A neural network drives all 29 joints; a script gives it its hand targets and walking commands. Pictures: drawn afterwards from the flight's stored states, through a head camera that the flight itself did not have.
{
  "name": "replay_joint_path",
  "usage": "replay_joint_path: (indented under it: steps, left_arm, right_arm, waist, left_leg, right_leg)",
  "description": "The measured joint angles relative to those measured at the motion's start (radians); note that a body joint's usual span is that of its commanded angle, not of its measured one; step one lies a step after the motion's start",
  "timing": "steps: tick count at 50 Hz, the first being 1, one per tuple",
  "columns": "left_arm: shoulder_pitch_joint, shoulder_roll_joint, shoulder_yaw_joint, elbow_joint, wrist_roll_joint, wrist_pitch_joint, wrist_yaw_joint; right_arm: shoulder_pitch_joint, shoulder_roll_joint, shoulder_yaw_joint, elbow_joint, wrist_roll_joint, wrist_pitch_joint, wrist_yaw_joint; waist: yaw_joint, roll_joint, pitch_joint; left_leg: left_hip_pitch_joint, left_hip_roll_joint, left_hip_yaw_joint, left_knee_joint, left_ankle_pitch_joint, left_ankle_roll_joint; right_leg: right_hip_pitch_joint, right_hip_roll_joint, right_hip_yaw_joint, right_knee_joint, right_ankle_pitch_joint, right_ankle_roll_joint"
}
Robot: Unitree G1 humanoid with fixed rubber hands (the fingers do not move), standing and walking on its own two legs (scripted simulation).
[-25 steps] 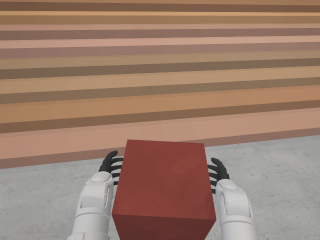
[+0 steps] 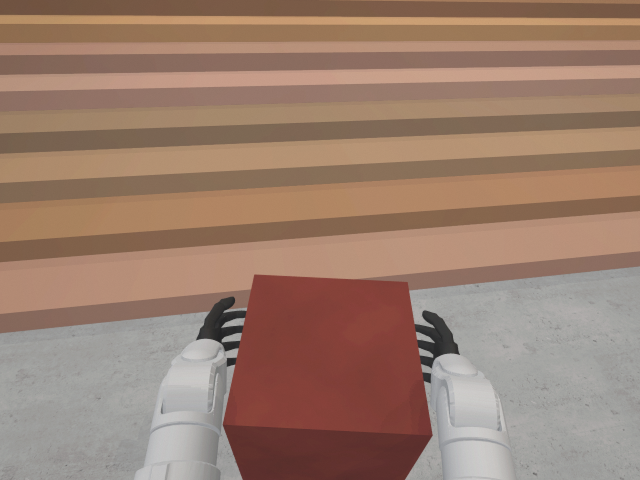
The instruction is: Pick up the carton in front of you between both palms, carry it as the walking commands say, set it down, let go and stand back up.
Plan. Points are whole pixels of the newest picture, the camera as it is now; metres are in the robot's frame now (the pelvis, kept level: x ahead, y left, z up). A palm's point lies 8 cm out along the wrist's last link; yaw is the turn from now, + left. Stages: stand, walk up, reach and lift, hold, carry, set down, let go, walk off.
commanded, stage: hold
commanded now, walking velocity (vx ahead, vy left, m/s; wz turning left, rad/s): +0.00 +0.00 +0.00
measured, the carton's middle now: (325, 390) +0.29 +0.00 -0.03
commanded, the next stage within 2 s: carry in 0.26 s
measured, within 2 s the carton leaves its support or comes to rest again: neither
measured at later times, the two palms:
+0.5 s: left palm (197, 324) +0.32 +0.17 +0.07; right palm (426, 332) +0.32 -0.13 +0.07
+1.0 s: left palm (202, 230) +0.52 +0.22 +0.08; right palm (378, 231) +0.53 -0.08 +0.08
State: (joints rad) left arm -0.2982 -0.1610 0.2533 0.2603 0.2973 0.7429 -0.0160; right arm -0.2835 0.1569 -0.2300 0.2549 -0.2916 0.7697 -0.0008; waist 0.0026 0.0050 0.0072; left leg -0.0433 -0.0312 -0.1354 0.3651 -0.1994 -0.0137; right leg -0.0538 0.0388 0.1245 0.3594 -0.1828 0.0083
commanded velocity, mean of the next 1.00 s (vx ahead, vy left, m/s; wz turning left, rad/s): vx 0.39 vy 0.00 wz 0.00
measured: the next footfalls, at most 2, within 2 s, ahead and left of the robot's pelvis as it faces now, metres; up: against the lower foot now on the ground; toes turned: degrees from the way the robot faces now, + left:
right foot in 0.66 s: +0.15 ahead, -0.09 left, +0.00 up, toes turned -8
left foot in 0.98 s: +0.43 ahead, +0.15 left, +0.00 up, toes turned +13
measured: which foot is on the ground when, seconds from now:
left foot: down 0.00-0.68, up 0.70-0.96, down 0.98-1.00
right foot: down 0.00-0.48, up 0.50-0.64, down 0.66-1.00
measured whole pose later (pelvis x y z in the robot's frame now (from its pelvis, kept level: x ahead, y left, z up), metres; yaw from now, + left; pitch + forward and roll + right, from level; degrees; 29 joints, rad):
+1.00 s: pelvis +0.29 +0.05 -0.03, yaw +1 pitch +4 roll +1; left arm 0.00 -0.13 0.06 -0.54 0.01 1.20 0.16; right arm 0.01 0.13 -0.05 -0.53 -0.02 1.21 -0.14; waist 0.04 -0.04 -0.14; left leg -0.48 0.04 0.24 0.53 -0.13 0.04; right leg -0.02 -0.12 -0.16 0.49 -0.50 0.05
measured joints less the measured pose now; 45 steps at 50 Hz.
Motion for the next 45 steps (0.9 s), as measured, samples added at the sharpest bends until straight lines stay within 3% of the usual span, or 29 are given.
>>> replay_joint_path:
  steps: [13,17,19,22,25,28,30,33,35,39,45]
  left_arm:
    - [0.026,0.007,-0.026,-0.025,-0.014,0.012,0.006]
    - [0.047,0.011,-0.053,-0.058,-0.033,0.025,0.017]
    - [0.055,0.013,-0.073,-0.102,-0.049,0.042,0.027]
    - [0.076,0.017,-0.098,-0.199,-0.08,0.081,0.041]
    - [0.114,0.025,-0.111,-0.319,-0.113,0.141,0.058]
    - [0.153,0.03,-0.114,-0.433,-0.153,0.207,0.072]
    - [0.169,0.031,-0.13,-0.499,-0.179,0.251,0.086]
    - [0.186,0.032,-0.16,-0.588,-0.205,0.307,0.104]
    - [0.201,0.032,-0.194,-0.613,-0.214,0.334,0.112]
    - [0.278,0.033,-0.221,-0.685,-0.23,0.407,0.136]
    - [0.317,0.031,-0.211,-0.775,-0.266,0.449,0.165]
  right_arm:
    - [0.027,-0.007,0.023,-0.025,0.012,0.01,-0.004]
    - [0.054,-0.012,0.035,-0.064,0.035,0.021,-0.01]
    - [0.065,-0.015,0.043,-0.112,0.054,0.037,-0.018]
    - [0.082,-0.018,0.058,-0.202,0.09,0.071,-0.028]
    - [0.094,-0.019,0.097,-0.289,0.12,0.125,-0.047]
    - [0.116,-0.022,0.135,-0.38,0.142,0.188,-0.062]
    - [0.144,-0.025,0.15,-0.461,0.155,0.235,-0.076]
    - [0.186,-0.029,0.158,-0.589,0.179,0.303,-0.094]
    - [0.23,-0.031,0.146,-0.659,0.199,0.341,-0.106]
    - [0.293,-0.029,0.158,-0.721,0.237,0.416,-0.13]
    - [0.303,-0.028,0.173,-0.76,0.263,0.44,-0.135]
  waist:
    - [-0.001,-0.001,-0.016]
    - [-0.007,-0.003,-0.083]
    - [-0.011,-0.004,-0.106]
    - [-0.014,-0.02,-0.129]
    - [-0.008,-0.03,-0.158]
    - [0.0,0.0,-0.175]
    - [0.0,0.02,-0.175]
    - [-0.009,0.032,-0.169]
    - [-0.018,0.039,-0.181]
    - [-0.013,-0.008,-0.192]
    - [0.031,-0.037,-0.165]
  left_leg:
    - [-0.01,-0.001,0.004,0.0,-0.003,0.002]
    - [-0.122,0.015,0.036,0.106,-0.127,-0.001]
    - [-0.171,0.03,0.063,0.15,-0.175,0.001]
    - [-0.203,0.036,0.106,0.168,-0.143,0.008]
    - [-0.198,0.035,0.144,0.151,-0.1,0.011]
    - [-0.176,0.056,0.156,0.115,-0.128,0.016]
    - [-0.151,0.074,0.152,0.077,-0.129,0.01]
    - [-0.132,0.088,0.14,0.107,-0.178,-0.002]
    - [-0.192,0.102,0.16,0.271,-0.24,0.006]
    - [-0.369,0.086,0.225,0.545,-0.302,0.026]
    - [-0.492,0.099,0.289,0.313,-0.096,0.013]
  right_leg:
    - [-0.01,-0.003,-0.002,0.001,-0.004,0.001]
    - [-0.107,-0.017,-0.044,0.085,-0.105,-0.001]
    - [-0.14,-0.028,-0.067,0.098,-0.11,0.0]
    - [-0.178,-0.052,-0.078,0.135,-0.085,0.009]
    - [-0.225,-0.081,-0.098,0.235,-0.202,0.007]
    - [-0.292,-0.077,-0.174,0.315,-0.289,-0.001]
    - [-0.312,-0.06,-0.224,0.271,-0.261,-0.003]
    - [-0.273,-0.039,-0.291,0.103,-0.119,-0.012]
    - [-0.256,-0.038,-0.317,0.111,-0.043,-0.041]
    - [-0.179,-0.068,-0.316,0.066,-0.115,-0.041]
    - [-0.014,-0.096,-0.3,-0.056,-0.143,0.001]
